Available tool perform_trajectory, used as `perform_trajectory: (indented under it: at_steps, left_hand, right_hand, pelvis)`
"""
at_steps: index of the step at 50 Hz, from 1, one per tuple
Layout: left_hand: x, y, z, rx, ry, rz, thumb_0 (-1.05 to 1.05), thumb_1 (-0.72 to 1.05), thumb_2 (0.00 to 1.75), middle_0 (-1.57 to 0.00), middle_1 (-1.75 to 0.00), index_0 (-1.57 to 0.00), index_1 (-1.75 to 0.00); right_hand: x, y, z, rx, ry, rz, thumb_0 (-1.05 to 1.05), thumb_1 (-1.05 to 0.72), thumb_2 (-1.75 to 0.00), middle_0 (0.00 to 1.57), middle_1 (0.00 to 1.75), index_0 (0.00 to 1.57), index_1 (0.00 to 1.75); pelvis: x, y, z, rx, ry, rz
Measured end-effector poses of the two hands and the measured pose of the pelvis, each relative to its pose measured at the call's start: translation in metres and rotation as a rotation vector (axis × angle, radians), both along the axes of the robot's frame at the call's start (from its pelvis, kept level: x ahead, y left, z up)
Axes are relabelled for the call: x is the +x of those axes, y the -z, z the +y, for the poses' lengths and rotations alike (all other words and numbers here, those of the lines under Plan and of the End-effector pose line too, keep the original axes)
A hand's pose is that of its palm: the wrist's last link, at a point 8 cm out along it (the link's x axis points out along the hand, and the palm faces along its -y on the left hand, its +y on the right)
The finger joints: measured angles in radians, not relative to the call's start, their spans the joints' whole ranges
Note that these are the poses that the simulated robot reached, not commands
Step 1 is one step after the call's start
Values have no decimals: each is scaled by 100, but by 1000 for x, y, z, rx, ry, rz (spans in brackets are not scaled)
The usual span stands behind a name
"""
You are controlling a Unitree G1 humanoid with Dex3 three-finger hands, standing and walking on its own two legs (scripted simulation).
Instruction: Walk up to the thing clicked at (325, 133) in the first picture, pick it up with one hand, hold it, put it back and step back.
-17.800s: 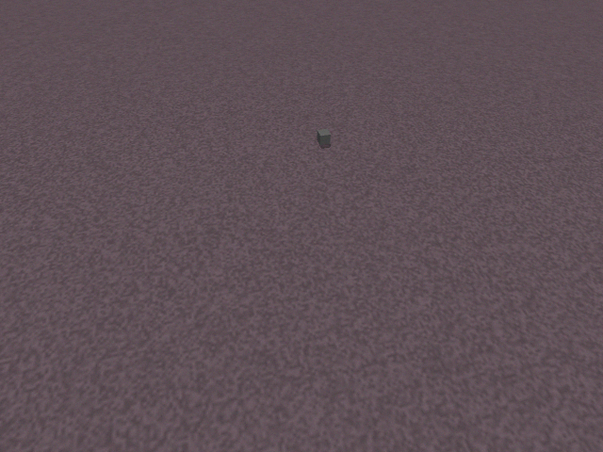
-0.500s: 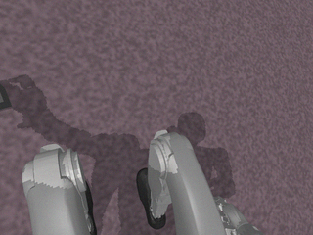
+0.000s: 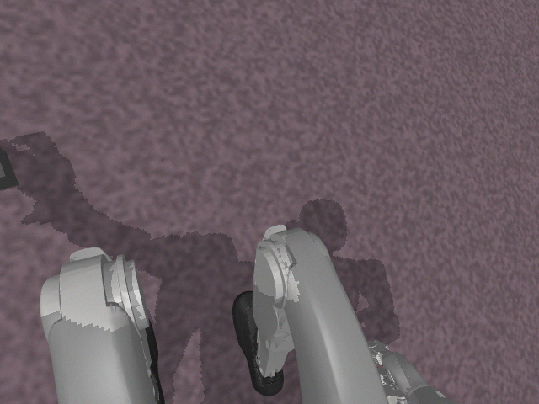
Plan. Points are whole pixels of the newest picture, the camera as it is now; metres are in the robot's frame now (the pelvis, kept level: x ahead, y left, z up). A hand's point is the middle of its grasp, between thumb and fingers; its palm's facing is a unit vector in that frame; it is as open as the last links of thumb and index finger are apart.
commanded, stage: rise first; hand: left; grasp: from above
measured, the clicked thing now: out of the picture +0.45 +0.39 -0.29
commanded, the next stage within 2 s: none
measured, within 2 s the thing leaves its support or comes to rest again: neither
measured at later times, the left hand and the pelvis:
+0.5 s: hand out of the picture +0.41 +0.42 -0.17, palm faces -0.42 -0.16 -0.89, open 14.4 cm; pelvis +0.00 +0.00 +0.00, yaw +0 degrees
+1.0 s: hand out of the picture +0.40 +0.42 -0.16, palm faces -0.41 -0.16 -0.90, open 14.4 cm; pelvis +0.00 +0.00 +0.00, yaw +0 degrees
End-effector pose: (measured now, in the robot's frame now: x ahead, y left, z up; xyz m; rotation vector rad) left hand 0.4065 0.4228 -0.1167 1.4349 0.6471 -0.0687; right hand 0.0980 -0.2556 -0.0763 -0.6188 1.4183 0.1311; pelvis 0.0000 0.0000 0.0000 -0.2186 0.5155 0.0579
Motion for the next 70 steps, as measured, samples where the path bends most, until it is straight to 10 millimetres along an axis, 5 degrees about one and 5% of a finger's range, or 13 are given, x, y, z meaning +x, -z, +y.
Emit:
perform_trajectory:
  at_steps: [70]
  left_hand:
    - [6,-7,-8,-9,18,-18,0,-54,102,-15,-91,-12,-94]
  right_hand:
    - [-6,0,-1,20,6,-2,0,-91,-90,20,30,20,30]
  pelvis:
    - [-2,0,-2,8,-4,-3]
